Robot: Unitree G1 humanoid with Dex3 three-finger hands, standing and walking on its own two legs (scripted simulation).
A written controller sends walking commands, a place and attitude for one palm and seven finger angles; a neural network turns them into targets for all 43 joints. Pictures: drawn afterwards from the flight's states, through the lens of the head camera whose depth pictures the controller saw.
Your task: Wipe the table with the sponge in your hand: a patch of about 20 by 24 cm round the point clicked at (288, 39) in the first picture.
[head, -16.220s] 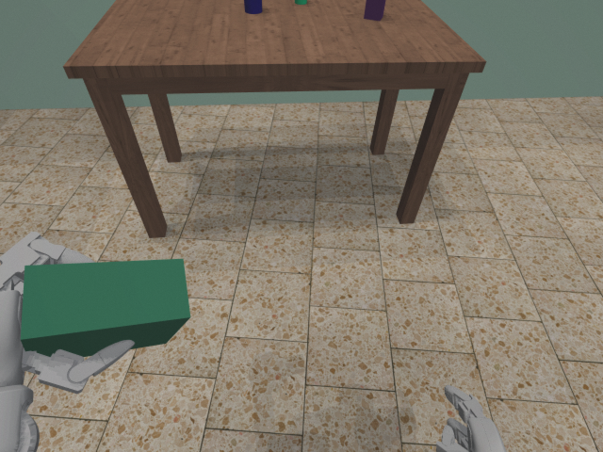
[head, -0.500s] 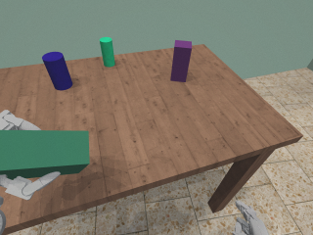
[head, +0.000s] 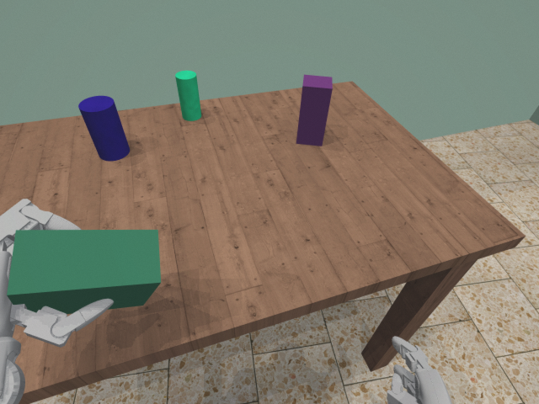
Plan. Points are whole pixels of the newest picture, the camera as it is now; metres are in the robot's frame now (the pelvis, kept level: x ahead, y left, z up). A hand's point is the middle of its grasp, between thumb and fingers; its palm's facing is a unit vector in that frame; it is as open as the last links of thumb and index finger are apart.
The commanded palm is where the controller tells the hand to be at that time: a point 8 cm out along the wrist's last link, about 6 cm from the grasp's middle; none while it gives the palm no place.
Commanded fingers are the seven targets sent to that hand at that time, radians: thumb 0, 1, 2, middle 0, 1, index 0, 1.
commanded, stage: shuffle to correct the standing spot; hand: left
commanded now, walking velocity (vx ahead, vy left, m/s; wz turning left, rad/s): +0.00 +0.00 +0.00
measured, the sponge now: (112, 272) +0.23 +0.21 +0.14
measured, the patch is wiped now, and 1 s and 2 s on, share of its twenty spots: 0.00 0.00 0.00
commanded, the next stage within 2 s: come to a stop and stand still in 0.80 s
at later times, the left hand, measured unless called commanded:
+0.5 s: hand (111, 250) +0.24 +0.21 +0.17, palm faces +0.32 -0.88 -0.35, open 10.5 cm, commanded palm +0.19 +0.25 +0.18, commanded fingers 0.00 0.10 1.30 -1.20 -1.60 -1.20 -1.60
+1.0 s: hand (170, 262) +0.24 +0.14 +0.16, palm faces +0.30 -0.88 -0.37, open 10.5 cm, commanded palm +0.19 +0.19 +0.18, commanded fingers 0.00 0.10 1.30 -1.20 -1.60 -1.20 -1.60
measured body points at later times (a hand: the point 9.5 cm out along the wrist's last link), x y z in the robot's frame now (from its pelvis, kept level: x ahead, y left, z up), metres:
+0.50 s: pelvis +0.01 -0.02 +0.00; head +0.02 -0.02 +0.45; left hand +0.22 +0.25 +0.19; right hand +0.20 -0.24 -0.06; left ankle +0.05 +0.10 -0.74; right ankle +0.06 -0.10 -0.74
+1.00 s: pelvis +0.02 -0.08 +0.00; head +0.01 -0.10 +0.45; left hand +0.22 +0.19 +0.18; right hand +0.17 -0.33 -0.09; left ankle +0.04 +0.10 -0.74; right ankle +0.06 -0.10 -0.74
